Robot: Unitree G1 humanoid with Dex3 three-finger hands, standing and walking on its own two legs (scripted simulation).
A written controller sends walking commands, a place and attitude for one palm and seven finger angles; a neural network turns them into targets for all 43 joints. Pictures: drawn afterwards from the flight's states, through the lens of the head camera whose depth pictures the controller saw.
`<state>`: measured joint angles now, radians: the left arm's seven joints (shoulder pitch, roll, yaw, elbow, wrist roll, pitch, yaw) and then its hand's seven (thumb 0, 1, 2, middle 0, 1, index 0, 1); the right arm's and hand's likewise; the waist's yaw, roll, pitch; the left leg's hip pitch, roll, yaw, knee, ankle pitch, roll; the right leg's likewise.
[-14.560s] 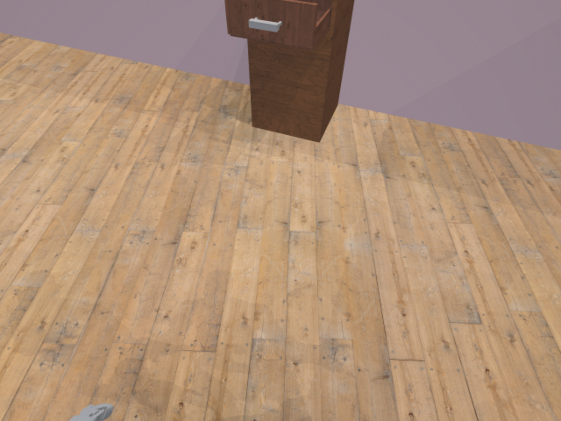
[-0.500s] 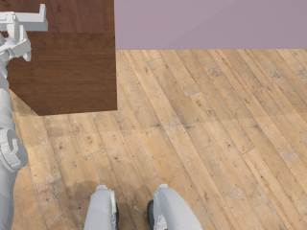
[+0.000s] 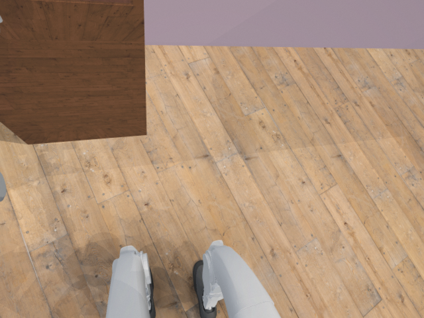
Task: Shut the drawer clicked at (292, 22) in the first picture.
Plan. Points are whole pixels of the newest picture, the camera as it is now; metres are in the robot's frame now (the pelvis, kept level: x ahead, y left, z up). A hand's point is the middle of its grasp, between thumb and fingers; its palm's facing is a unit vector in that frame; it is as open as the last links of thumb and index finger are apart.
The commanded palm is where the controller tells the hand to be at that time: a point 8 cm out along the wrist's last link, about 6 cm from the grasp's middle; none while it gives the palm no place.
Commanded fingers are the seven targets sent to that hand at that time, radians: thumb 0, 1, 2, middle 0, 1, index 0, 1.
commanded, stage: pull the fist back off the drawer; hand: left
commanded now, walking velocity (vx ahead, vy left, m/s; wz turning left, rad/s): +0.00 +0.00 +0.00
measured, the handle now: out of the picture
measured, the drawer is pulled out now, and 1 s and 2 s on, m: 0.00 0.00 0.00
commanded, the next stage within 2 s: draw the hand back to the body in 0.72 s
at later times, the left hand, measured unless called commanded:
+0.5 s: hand out of the picture +0.58 +0.26 +0.08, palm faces +0.07 -1.00 -0.01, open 3.1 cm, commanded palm +0.56 +0.26 +0.09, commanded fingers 0.00 0.90 0.90 -1.40 -1.60 -1.40 -1.60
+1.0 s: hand out of the picture +0.53 +0.24 +0.10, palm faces +0.06 -1.00 -0.04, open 3.2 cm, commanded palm +0.48 +0.28 +0.13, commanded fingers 0.00 0.90 0.90 -1.40 -1.60 -1.40 -1.60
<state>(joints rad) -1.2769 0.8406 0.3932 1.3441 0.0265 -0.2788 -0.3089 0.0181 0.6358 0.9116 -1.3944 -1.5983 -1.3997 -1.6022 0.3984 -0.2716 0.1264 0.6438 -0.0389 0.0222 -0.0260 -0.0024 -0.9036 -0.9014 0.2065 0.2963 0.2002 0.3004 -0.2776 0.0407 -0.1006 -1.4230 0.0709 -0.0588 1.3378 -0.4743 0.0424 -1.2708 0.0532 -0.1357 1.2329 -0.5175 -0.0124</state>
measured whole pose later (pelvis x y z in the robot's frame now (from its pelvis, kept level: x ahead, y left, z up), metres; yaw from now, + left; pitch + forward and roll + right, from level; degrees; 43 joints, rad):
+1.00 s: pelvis +0.05 +0.00 +0.05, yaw +0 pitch +25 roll -5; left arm -0.69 0.51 0.44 0.86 -0.14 -0.32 -0.29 0.01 0.90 0.90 -1.39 -1.60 -1.40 -1.60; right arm 0.36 -0.26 0.03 0.58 0.01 0.10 0.02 0.00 -0.91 -0.90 0.20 0.30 0.20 0.30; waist -0.15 0.04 -0.13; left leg -1.07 0.07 0.02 1.12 -0.49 0.04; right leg -0.95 0.06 -0.05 1.02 -0.51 0.00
